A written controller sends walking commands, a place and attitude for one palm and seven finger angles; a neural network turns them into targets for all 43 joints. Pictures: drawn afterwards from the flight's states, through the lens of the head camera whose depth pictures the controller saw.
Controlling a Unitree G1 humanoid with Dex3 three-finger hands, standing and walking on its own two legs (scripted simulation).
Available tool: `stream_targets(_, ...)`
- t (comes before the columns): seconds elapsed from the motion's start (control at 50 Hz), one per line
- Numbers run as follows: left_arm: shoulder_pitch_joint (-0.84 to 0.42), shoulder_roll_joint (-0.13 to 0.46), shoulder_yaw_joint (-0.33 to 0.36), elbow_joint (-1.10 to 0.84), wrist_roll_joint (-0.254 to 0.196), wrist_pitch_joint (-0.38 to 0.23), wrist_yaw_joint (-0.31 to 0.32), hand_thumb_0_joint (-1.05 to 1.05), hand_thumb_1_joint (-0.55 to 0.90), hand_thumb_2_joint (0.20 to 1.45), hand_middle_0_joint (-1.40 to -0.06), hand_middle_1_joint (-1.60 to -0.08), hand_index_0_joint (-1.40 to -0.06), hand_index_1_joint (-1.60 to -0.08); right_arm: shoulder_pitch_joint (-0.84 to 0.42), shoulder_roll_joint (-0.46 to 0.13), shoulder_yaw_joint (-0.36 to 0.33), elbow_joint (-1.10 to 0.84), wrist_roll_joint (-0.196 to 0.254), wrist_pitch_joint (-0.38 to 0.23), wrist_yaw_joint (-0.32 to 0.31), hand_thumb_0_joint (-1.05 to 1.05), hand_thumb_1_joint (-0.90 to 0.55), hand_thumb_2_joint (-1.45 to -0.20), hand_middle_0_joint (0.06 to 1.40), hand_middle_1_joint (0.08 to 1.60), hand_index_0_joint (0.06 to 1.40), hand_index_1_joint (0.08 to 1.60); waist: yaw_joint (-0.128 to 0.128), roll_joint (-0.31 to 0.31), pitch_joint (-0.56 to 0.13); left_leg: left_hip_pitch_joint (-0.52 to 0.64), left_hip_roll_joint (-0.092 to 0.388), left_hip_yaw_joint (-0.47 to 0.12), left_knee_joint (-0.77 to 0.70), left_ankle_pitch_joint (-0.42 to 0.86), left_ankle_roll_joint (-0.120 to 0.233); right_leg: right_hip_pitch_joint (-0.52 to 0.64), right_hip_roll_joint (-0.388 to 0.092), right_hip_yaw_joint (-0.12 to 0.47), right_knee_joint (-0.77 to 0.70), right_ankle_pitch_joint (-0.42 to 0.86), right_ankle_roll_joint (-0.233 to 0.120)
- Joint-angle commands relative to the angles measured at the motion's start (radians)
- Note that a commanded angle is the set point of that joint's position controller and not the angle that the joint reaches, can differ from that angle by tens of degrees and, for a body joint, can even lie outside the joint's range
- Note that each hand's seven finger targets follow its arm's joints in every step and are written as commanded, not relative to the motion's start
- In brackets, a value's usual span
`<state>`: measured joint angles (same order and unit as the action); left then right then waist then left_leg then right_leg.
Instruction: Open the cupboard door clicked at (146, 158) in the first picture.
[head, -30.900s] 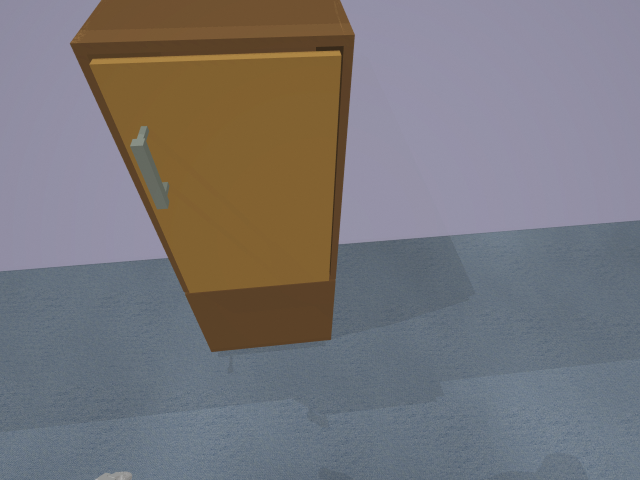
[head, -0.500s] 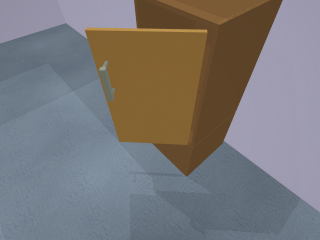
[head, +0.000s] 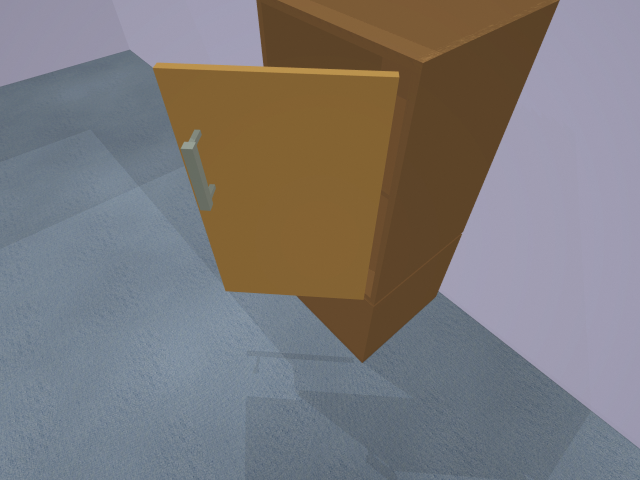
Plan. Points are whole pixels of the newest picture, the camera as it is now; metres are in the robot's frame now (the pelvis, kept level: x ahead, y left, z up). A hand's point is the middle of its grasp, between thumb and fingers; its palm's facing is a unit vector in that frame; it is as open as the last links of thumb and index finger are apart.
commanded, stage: shuffle to correct the standing spot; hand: left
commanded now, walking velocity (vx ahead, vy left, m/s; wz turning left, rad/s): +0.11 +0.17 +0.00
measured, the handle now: (201, 171) +0.58 +0.25 +0.04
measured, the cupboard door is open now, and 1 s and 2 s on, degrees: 45 45 45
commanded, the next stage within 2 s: come to a stop and stand still in 0.22 s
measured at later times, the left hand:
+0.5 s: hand out of the picture +0.08 +0.21 -0.18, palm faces +0.05 -0.97 -0.22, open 7.3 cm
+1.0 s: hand out of the picture +0.08 +0.25 -0.18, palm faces +0.02 -0.97 -0.24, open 7.3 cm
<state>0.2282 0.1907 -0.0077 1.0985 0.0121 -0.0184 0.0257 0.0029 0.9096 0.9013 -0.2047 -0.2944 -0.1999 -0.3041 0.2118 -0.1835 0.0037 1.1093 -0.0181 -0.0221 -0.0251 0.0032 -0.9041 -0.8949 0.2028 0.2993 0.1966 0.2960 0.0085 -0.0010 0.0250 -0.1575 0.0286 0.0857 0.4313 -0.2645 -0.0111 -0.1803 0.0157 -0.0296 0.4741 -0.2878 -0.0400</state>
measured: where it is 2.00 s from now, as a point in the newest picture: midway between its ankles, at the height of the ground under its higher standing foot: outside the picture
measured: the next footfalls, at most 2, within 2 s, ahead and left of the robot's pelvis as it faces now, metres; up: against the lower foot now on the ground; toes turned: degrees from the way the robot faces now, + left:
right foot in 0.54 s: +0.12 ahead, -0.08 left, +0.00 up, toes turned -2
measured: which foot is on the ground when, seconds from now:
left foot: down 0.00-1.00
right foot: down 0.00-0.28, up 0.30-0.52, down 0.54-1.00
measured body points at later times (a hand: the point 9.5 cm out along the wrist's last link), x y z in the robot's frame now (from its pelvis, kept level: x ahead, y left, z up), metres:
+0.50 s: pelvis +0.06 +0.02 +0.00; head +0.09 +0.02 +0.44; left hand +0.08 +0.26 -0.16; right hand +0.02 -0.18 -0.16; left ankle +0.00 +0.12 -0.74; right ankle +0.06 -0.08 -0.71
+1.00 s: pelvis +0.05 +0.05 -0.01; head +0.06 +0.05 +0.44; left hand +0.08 +0.30 -0.16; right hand +0.13 -0.19 -0.15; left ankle +0.04 +0.14 -0.74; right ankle +0.08 -0.08 -0.74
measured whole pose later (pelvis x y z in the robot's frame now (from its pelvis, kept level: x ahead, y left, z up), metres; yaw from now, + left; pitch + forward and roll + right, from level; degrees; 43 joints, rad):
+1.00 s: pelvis +0.05 +0.05 -0.01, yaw +0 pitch -1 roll +0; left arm 0.25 0.20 0.01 1.01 0.02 0.04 0.04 0.00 0.92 0.90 -0.21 -0.29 -0.20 -0.30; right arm 0.24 -0.20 -0.04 0.90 -0.03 0.01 -0.02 0.01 -0.91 -0.90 0.20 0.30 0.19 0.30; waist 0.01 0.00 0.02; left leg -0.25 0.00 0.12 0.60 -0.34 0.05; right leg -0.33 -0.05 -0.03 0.62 -0.28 -0.02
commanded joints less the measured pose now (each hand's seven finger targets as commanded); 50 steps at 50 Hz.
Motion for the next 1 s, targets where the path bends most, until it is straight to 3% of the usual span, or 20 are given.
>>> stream_targets(0.0,0.082,0.134,0.033,-0.038,0.007,-0.011,0.003,0.0,0.9,0.9,-0.2,-0.3,-0.2,-0.3,0.06,-0.095,-0.014,-0.035,0.0,-0.001,0.002,0.0,-0.9,-0.9,0.2,0.3,0.2,0.3,0.008,-0.055,0.027,-0.063,0.047,-0.043,0.0,0.017,0.028,0.003,-0.17,0.182,-0.119,0.131,-0.04)
stream_targets(0.12,0.138,0.166,0.067,-0.057,0.012,-0.006,0.008,0.0,0.9,0.9,-0.2,-0.3,-0.2,-0.3,0.058,-0.072,-0.019,-0.076,-0.003,0.009,0.008,0.0,-0.9,-0.9,0.2,0.3,0.2,0.3,0.034,-0.136,0.076,-0.239,0.015,-0.015,0.194,-0.15,0.011,0.063,-0.319,0.328,-0.178,0.199,-0.151)
stream_targets(0.2,0.095,0.153,0.078,-0.084,0.011,0.003,0.008,0.0,0.9,0.9,-0.2,-0.3,-0.2,-0.3,0.156,-0.067,-0.023,-0.062,0.001,-0.001,0.009,0.0,-0.9,-0.9,0.2,0.3,0.2,0.3,-0.012,-0.07,0.029,-0.032,0.014,-0.013,0.016,0.0,0.025,-0.051,-0.248,0.182,-0.031,0.218,-0.102)
stream_targets(0.22,0.085,0.124,0.076,-0.095,0.011,0.008,0.004,0.0,0.9,0.9,-0.2,-0.3,-0.2,-0.3,0.195,-0.092,-0.028,-0.052,-0.005,-0.003,0.007,0.0,-0.9,-0.9,0.2,0.3,0.2,0.3,-0.024,0.03,0.022,0.051,0.068,-0.066,-0.01,0.105,0.053,-0.13,-0.161,0.096,0.056,0.094,-0.063)
stream_targets(0.26,0.02,0.056,0.06,-0.131,0.021,0.018,0.0,0.0,0.9,0.9,-0.2,-0.3,-0.2,-0.3,0.288,-0.154,-0.043,-0.042,-0.013,-0.001,0.002,0.0,-0.9,-0.9,0.2,0.3,0.2,0.3,-0.063,0.288,0.066,0.121,0.272,-0.34,-0.181,0.101,0.204,-0.373,-0.015,-0.081,0.399,-0.331,0.0)
stream_targets(0.3,-0.035,0.052,0.057,-0.152,0.02,0.009,-0.004,0.0,0.9,0.9,-0.2,-0.3,-0.2,-0.3,0.293,-0.123,-0.034,-0.052,-0.012,-0.007,-0.004,0.0,-0.9,-0.9,0.2,0.3,0.2,0.3,-0.063,0.13,0.092,0.114,0.315,-0.387,-0.171,0.188,0.29,-0.475,-0.075,-0.013,0.615,-0.316,-0.02)
stream_targets(0.34,-0.006,0.021,0.05,-0.134,0.015,0.007,-0.011,0.0,0.9,0.9,-0.2,-0.3,-0.2,-0.3,0.226,-0.103,-0.025,-0.074,-0.016,-0.021,-0.008,0.0,-0.9,-0.9,0.2,0.3,0.2,0.3,-0.024,0.053,0.046,0.09,0.276,-0.288,-0.154,0.376,0.265,-0.411,-0.098,-0.01,0.597,-0.224,-0.003)
stream_targets(0.46,0.053,-0.008,0.035,-0.1,0.003,0.007,-0.005,0.0,0.9,0.9,-0.2,-0.3,-0.2,-0.3,0.178,-0.101,-0.025,-0.047,-0.007,-0.027,-0.021,0.0,-0.9,-0.9,0.2,0.3,0.2,0.3,0.011,0.093,-0.003,0.035,0.198,-0.106,-0.042,0.627,0.168,-0.113,-0.066,-0.046,0.137,0.009,0.024)
stream_targets(0.5,0.131,0.069,0.048,-0.071,0.005,-0.014,0.004,0.0,0.9,0.9,-0.2,-0.3,-0.2,-0.3,0.171,-0.085,-0.029,-0.045,0.005,-0.029,-0.021,0.0,-0.9,-0.9,0.2,0.3,0.2,0.3,0.041,-0.007,-0.057,-0.018,0.128,-0.067,0.062,0.463,0.079,0.077,-0.12,0.045,-0.038,0.371,0.013)
stream_targets(0.52,0.143,0.117,0.052,-0.064,0.003,-0.021,0.011,0.0,0.9,0.9,-0.2,-0.3,-0.2,-0.3,0.19,-0.061,-0.03,-0.05,0.014,-0.027,-0.019,0.0,-0.9,-0.9,0.2,0.3,0.2,0.3,0.02,-0.075,-0.089,-0.111,0.075,-0.051,0.076,0.208,0.038,0.16,-0.244,0.177,0.019,0.677,-0.044)
stream_targets(0.54,0.129,0.142,0.053,-0.064,-0.001,-0.018,0.012,0.0,0.9,0.9,-0.2,-0.3,-0.2,-0.3,0.201,-0.04,-0.033,-0.046,0.017,-0.018,-0.016,0.0,-0.9,-0.9,0.2,0.3,0.2,0.3,0.004,-0.067,-0.065,-0.13,0.03,-0.042,0.063,0.042,0.017,0.14,-0.319,0.193,0.05,0.853,-0.097)
stream_targets(0.58,0.121,0.131,0.054,-0.059,0.0,-0.013,0.024,0.0,0.9,0.9,-0.2,-0.3,-0.2,-0.3,0.195,0.002,-0.035,-0.032,0.017,0.009,-0.02,0.0,-0.9,-0.9,0.2,0.3,0.2,0.3,0.007,-0.211,-0.072,-0.133,0.014,-0.012,0.175,-0.131,-0.004,0.124,-0.342,0.21,0.023,0.989,-0.138)
stream_targets(0.62,0.103,0.129,0.056,-0.07,0.01,-0.006,0.031,0.0,0.9,0.9,-0.2,-0.3,-0.2,-0.3,0.16,0.003,-0.038,-0.042,0.014,0.02,-0.018,0.0,-0.9,-0.9,0.2,0.3,0.2,0.3,0.021,-0.211,-0.067,-0.19,0.012,-0.03,0.288,-0.282,-0.008,0.124,-0.359,0.22,0.004,1.03,-0.173)
stream_targets(0.72,0.033,0.155,0.084,-0.119,0.015,0.013,0.031,0.0,0.9,0.9,-0.2,-0.3,-0.2,-0.3,0.133,0.007,-0.05,-0.07,0.012,0.033,-0.011,0.0,-0.9,-0.9,0.2,0.3,0.2,0.3,0.005,-0.126,-0.089,-0.156,-0.006,-0.023,0.257,-0.188,-0.023,0.052,-0.337,0.197,-0.005,0.803,-0.173)
stream_targets(0.78,-0.037,0.141,0.085,-0.147,0.011,0.029,0.023,0.0,0.9,0.9,-0.2,-0.3,-0.2,-0.3,0.19,0.001,-0.054,-0.058,0.005,0.033,-0.005,0.0,-0.9,-0.9,0.2,0.3,0.2,0.3,-0.04,-0.113,-0.054,0.054,0.005,0.003,0.016,0.038,-0.012,-0.155,-0.251,0.131,0.015,0.369,-0.079)
stream_targets(0.8,-0.047,0.107,0.08,-0.167,0.007,0.038,0.019,0.0,0.9,0.9,-0.2,-0.3,-0.2,-0.3,0.187,-0.044,-0.057,-0.068,-0.002,0.028,-0.004,0.0,-0.9,-0.9,0.2,0.3,0.2,0.3,-0.036,0.032,-0.025,0.055,0.088,-0.093,-0.039,0.097,0.024,-0.233,-0.169,0.082,0.061,0.155,-0.03)
stream_targets(0.82,0.076,0.11,0.053,-0.116,-0.008,0.014,0.048,0.0,0.9,0.9,-0.2,-0.3,-0.2,-0.3,0.021,-0.144,-0.073,-0.171,0.01,0.025,0.007,0.0,-0.9,-0.9,0.2,0.3,0.2,0.3,0.01,0.231,-0.081,-0.032,0.154,-0.041,0.124,0.199,0.023,-0.093,-0.177,0.071,0.042,0.211,-0.017)
stream_targets(0.86,0.017,0.164,0.053,-0.168,0.011,0.021,0.03,0.0,0.9,0.9,-0.2,-0.3,-0.2,-0.3,0.019,-0.076,-0.053,-0.241,-0.001,0.027,0.017,0.0,-0.9,-0.9,0.2,0.3,0.2,0.3,-0.01,0.18,-0.005,-0.169,0.069,-0.086,0.054,-0.072,0.028,-0.153,-0.174,0.13,0.028,-0.082,-0.049)
stream_targets(0.9,0.003,0.117,0.041,-0.182,0.015,0.03,0.017,0.0,0.9,0.9,-0.2,-0.3,-0.2,-0.3,0.055,-0.106,-0.05,-0.264,-0.01,0.016,0.016,0.0,-0.9,-0.9,0.2,0.3,0.2,0.3,-0.014,0.224,0.026,-0.184,0.139,-0.184,-0.09,-0.037,0.066,-0.159,-0.074,0.005,0.121,-0.084,-0.01)
stream_targets(0.98,0.04,0.089,0.022,-0.154,0.016,0.029,0.001,0.0,0.9,0.9,-0.2,-0.3,-0.2,-0.3,0.026,-0.132,-0.044,-0.287,-0.004,0.01,0.007,0.0,-0.9,-0.9,0.2,0.3,0.2,0.3,0.008,0.086,0.067,-0.196,0.136,-0.174,-0.137,-0.087,0.088,-0.12,-0.066,0.012,0.091,-0.007,0.007)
